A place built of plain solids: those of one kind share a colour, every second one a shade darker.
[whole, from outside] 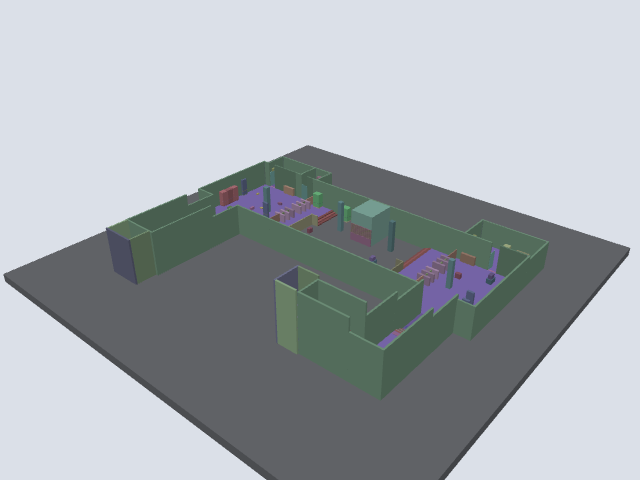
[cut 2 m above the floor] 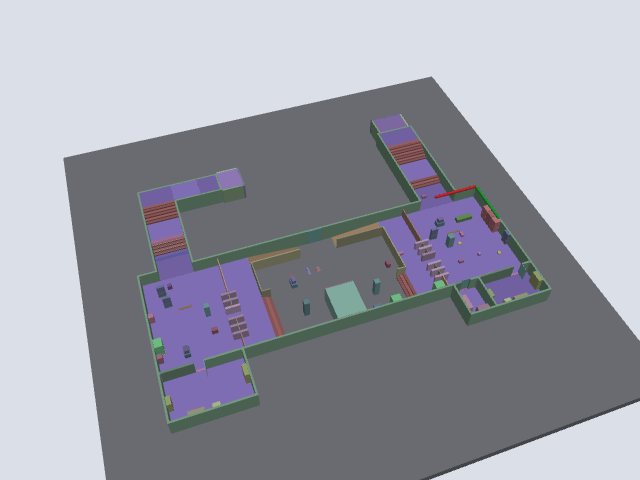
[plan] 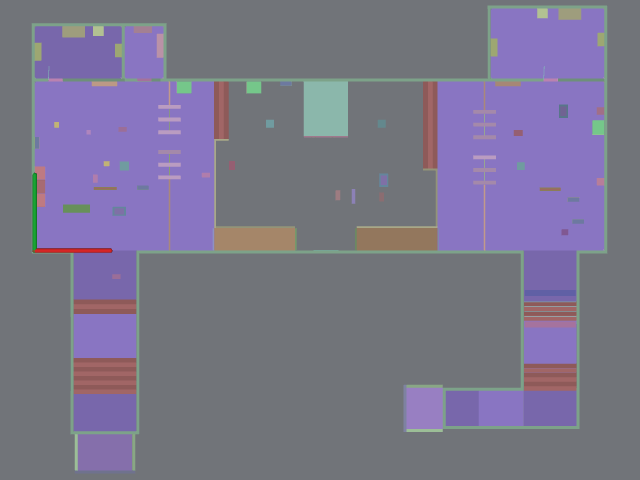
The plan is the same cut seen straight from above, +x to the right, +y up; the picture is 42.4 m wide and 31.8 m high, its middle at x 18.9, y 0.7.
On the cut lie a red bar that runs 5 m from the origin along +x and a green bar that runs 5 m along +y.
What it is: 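A metro's ticket hall under a street; an unpaid hall three or four risers over a paid hall, a gate line, a broad flight and a ramp between them; passages 3.4 to 4.6 m broad that end in the first flights of the street stairs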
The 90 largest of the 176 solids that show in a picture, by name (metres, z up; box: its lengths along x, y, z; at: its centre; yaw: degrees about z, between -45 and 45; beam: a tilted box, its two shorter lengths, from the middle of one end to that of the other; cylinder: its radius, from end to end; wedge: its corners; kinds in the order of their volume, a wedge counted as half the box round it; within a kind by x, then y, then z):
{
 "raised_1": {"box": [5.77, 3.46, 0.5], "at": [2.88, 13.13, 0.2]},
 "raised_2": {"box": [4.16, 2.48, 2.25], "at": [4.66, -10.73, 1.08]},
 "raised_3": {"box": [4.16, 5.3, 0.94], "at": [4.66, -6.85, 0.42]},
 "raised_4": {"box": [4.16, 4.19, 0.5], "at": [4.66, -2.1, 0.2]},
 "raised_5": {"box": [11.89, 11.2, 0.5], "at": [5.95, 5.6, 0.2]},
 "raised_6": {"box": [2.56, 3.46, 0.5], "at": [7.25, 13.13, 0.2]},
 "raised_7": {"box": [2.19, 2.33, 3.81], "at": [28.32, -10.45, 1.86]},
 "raised_8": {"box": [2.99, 2.33, 2.12], "at": [30.91, -10.45, 1.01]},
 "raised_9": {"box": [11.05, 11.2, 0.5], "at": [32.21, 5.6, 0.2]},
 "raised_10": {"box": [7.53, 4.63, 0.5], "at": [33.97, 13.72, 0.2]},
 "raised_11": {"box": [3.49, 2.33, 2.12], "at": [34.15, -10.45, 1.01]},
 "raised_12": {"box": [3.49, 4.64, 1.1], "at": [34.15, -6.96, 0.5]},
 "raised_13": {"box": [3.49, 4.64, 0.5], "at": [34.15, -2.32, 0.2]},
 "wall_1": {"box": [0.2, 11.6, 3.89], "at": [-0.1, 5.6, 1.9]},
 "wall_2": {"box": [0.2, 3.86, 3.41], "at": [-0.1, 13.13, 1.66]},
 "wall_3": {"box": [2.78, 0.2, 3.89], "at": [1.19, -0.1, 1.9]},
 "wall_4": {"box": [0.2, 2.88, 5.33], "at": [2.48, -10.73, 2.62]},
 "wall_5": {"box": [0.2, 5.7, 5.33], "at": [2.48, -6.85, 2.62]},
 "wall_6": {"box": [0.2, 4.39, 3.89], "at": [2.48, -2.2, 1.9]},
 "wall_7": {"box": [6.17, 0.2, 3.41], "at": [2.88, 14.96, 1.66]},
 "wall_8": {"box": [4.11, 0.2, 3.89], "at": [3.91, 11.3, 1.9]},
 "wall_9": {"box": [4.56, 0.2, 5.33], "at": [4.66, -12.07, 2.62]},
 "wall_10": {"box": [0.2, 3.86, 3.41], "at": [5.87, 13.13, 1.66]},
 "wall_11": {"box": [0.2, 2.88, 5.33], "at": [6.83, -10.73, 2.62]},
 "wall_12": {"box": [0.2, 5.7, 5.33], "at": [6.83, -6.85, 2.62]},
 "wall_13": {"box": [0.2, 4.39, 3.89], "at": [6.83, -2.2, 1.9]},
 "wall_14": {"box": [2.96, 0.2, 3.41], "at": [7.25, 14.96, 1.66]},
 "wall_15": {"box": [0.2, 3.86, 3.41], "at": [8.63, 13.13, 1.66]},
 "wall_16": {"box": [5.36, 0.2, 3.89], "at": [9.41, -0.1, 1.9]},
 "wall_17": {"box": [3.76, 0.2, 3.89], "at": [10.21, 11.3, 1.9]},
 "wall_18": {"box": [15.2, 0.2, 3.89], "at": [19.29, -0.1, 1.9]},
 "wall_19": {"box": [15.2, 0.2, 3.89], "at": [19.29, 11.3, 1.9]},
 "wall_20": {"box": [0.2, 2.73, 6.77], "at": [27.13, -10.45, 3.33]},
 "wall_21": {"box": [2.58, 0.2, 6.77], "at": [28.32, -11.72, 3.33]},
 "wall_22": {"box": [2.58, 0.2, 6.77], "at": [28.32, -9.18, 3.33]},
 "wall_23": {"box": [3.92, 0.2, 3.89], "at": [28.45, 11.3, 1.9]},
 "wall_24": {"box": [5.92, 0.2, 3.89], "at": [29.45, -0.1, 1.9]},
 "wall_25": {"box": [0.2, 5.03, 3.41], "at": [30.1, 13.72, 1.66]},
 "wall_26": {"box": [3.19, 0.2, 6.77], "at": [30.81, -9.18, 3.33]},
 "wall_27": {"box": [3.39, 0.2, 6.77], "at": [30.91, -11.72, 3.33]},
 "wall_28": {"box": [3.71, 0.2, 3.89], "at": [31.86, 11.3, 1.9]},
 "wall_29": {"box": [0.2, 4.84, 5.33], "at": [32.31, -6.86, 2.62]},
 "wall_30": {"box": [0.2, 4.84, 4.37], "at": [32.31, -2.42, 2.13]},
 "wall_31": {"box": [7.93, 0.2, 3.41], "at": [33.97, 16.14, 1.66]},
 "wall_32": {"box": [3.89, 0.2, 5.33], "at": [34.15, -11.72, 2.62]},
 "wall_33": {"box": [0.2, 2.73, 5.33], "at": [36.0, -10.45, 2.62]},
 "wall_34": {"box": [0.2, 5.04, 5.33], "at": [36.0, -6.96, 2.62]},
 "wall_35": {"box": [0.2, 4.84, 4.37], "at": [36.0, -2.42, 2.13]},
 "wall_36": {"box": [3.27, 0.2, 3.89], "at": [36.3, 11.3, 1.9]},
 "wall_37": {"box": [2.04, 0.2, 3.89], "at": [36.92, -0.1, 1.9]},
 "wall_38": {"box": [0.2, 11.6, 3.89], "at": [37.84, 5.6, 1.9]},
 "wall_39": {"box": [0.2, 5.03, 3.41], "at": [37.84, 13.72, 1.66]},
 "area_1": {"box": [3.6, 2.4, 2.25], "at": [4.66, -13.37, 1.08]},
 "area_2": {"box": [2.4, 2.73, 3.81], "at": [25.83, -10.45, 1.86]},
 "train_well_1": {"box": [2.95, 3.61, 3.89], "at": [19.29, 9.4, 1.9]},
 "area_side_1": {"box": [0.2, 2.4, 5.45], "at": [2.76, -13.37, 2.68]},
 "area_side_2": {"box": [0.2, 2.4, 5.45], "at": [6.56, -13.37, 2.68]},
 "area_side_3": {"box": [2.4, 0.2, 7.01], "at": [25.83, -11.92, 3.46]},
 "area_side_4": {"box": [2.4, 0.2, 7.01], "at": [25.83, -8.98, 3.46]},
 "flight_1": {"box": [4.16, 0.3, 1.37], "at": [4.66, -9.35, 1.52]},
 "flight_2": {"box": [4.16, 0.3, 1.2], "at": [4.66, -9.05, 1.44]},
 "flight_3": {"box": [4.16, 0.3, 1.04], "at": [4.66, -8.75, 1.36]},
 "flight_4": {"box": [4.16, 0.3, 0.87], "at": [4.66, -8.46, 1.27]},
 "flight_5": {"box": [4.16, 0.3, 0.71], "at": [4.66, -8.16, 1.19]},
 "flight_6": {"box": [0.33, 5.77, 0.5], "at": [26.53, 8.32, 0.2]},
 "flight_7": {"box": [3.49, 0.31, 1.07], "at": [34.15, -9.14, 1.53]},
 "flight_8": {"box": [3.49, 0.3, 0.9], "at": [34.15, -8.84, 1.45]},
 "area_end_1": {"box": [4.0, 0.2, 5.45], "at": [4.66, -14.67, 2.68]},
 "area_end_2": {"box": [0.2, 3.13, 7.01], "at": [24.53, -10.45, 3.46]},
 "column_1": {"box": [0.61, 0.61, 3.44], "at": [5.95, 5.6, 2.12]},
 "column_2": {"box": [0.54, 0.54, 3.89], "at": [15.59, 8.4, 1.9]},
 "column_3": {"box": [0.54, 0.54, 3.89], "at": [22.99, 8.4, 1.9]},
 "column_4": {"box": [0.52, 0.52, 3.44], "at": [32.21, 5.6, 2.12]},
 "slope_1": {"wedge": [[11.89, 0.0, -0.05], [11.89, 0.0, 0.45], [11.89, 1.5, -0.05], [11.89, 1.5, 0.45], [17.25, 0.0, -0.05], [17.25, 0.0, 0.0], [17.25, 1.5, -0.05], [17.25, 1.5, 0.0]]},
 "slope_2": {"wedge": [[21.33, 0.0, -0.05], [21.33, 0.0, 0.0], [21.33, 1.5, -0.05], [21.33, 1.5, 0.0], [26.69, 0.0, -0.05], [26.69, 0.0, 0.45], [26.69, 1.5, -0.05], [26.69, 1.5, 0.45]]},
 "vending_1": {"box": [0.96, 0.78, 1.75], "at": [9.91, 10.8, 1.42]},
 "vending_2": {"box": [0.96, 0.78, 1.75], "at": [14.52, 10.8, 0.97]},
 "vending_3": {"box": [0.78, 0.96, 1.75], "at": [37.34, 8.15, 1.42]},
 "machine_bank_1": {"box": [0.68, 0.86, 1.8], "at": [0.35, 3.33, 1.45]},
 "machine_bank_2": {"box": [0.68, 0.86, 1.8], "at": [0.35, 4.23, 1.45]},
 "machine_bank_3": {"box": [0.68, 0.86, 1.8], "at": [0.35, 5.13, 1.45]},
 "upstand_1": {"box": [0.12, 5.89, 1.5], "at": [11.95, 4.44, 0.7]},
 "upstand_2": {"box": [5.36, 0.12, 1.5], "at": [14.57, 1.56, 0.7]},
 "upstand_3": {"box": [5.36, 0.12, 1.5], "at": [24.01, 1.56, 0.7]},
 "shelving_1": {"box": [1.2, 0.45, 2.0], "at": [7.17, 14.64, 1.4]},
 "shelving_2": {"box": [0.45, 1.6, 2.0], "at": [8.3, 13.57, 1.4]},
 "cabinet_1": {"box": [0.45, 1.2, 2.0], "at": [0.23, 13.17, 1.4]},
 "cabinet_2": {"box": [0.45, 1.2, 2.0], "at": [30.43, 13.46, 1.4]},
 "desk_1": {"box": [1.5, 0.75, 0.79], "at": [2.58, 14.49, 0.79]},
 "desk_2": {"box": [1.5, 0.75, 0.79], "at": [35.46, 15.66, 0.79]}
}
